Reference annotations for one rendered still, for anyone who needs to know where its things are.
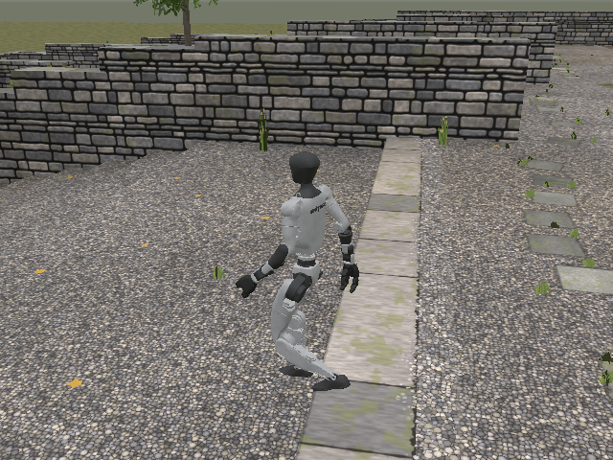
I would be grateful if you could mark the left robot hand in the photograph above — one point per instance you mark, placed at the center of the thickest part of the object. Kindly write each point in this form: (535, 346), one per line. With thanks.
(247, 285)

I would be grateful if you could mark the robot right upper arm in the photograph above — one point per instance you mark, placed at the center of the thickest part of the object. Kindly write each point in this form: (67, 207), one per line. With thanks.
(341, 223)

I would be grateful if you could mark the robot left upper arm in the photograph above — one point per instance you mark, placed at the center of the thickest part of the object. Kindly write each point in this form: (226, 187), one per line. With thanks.
(290, 211)

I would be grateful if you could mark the humanoid robot head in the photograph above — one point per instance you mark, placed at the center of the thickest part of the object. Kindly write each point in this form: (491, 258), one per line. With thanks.
(304, 166)

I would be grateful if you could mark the right robot hand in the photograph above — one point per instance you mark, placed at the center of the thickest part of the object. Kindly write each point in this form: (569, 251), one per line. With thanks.
(349, 270)

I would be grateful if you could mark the robot left forearm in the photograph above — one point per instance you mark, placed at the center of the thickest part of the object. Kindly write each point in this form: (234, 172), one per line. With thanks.
(276, 260)

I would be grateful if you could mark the robot right forearm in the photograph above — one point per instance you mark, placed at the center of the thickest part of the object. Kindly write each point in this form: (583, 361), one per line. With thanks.
(346, 246)

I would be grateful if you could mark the left robot thigh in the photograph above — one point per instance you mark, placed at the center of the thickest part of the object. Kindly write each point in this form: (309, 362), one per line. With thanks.
(291, 291)

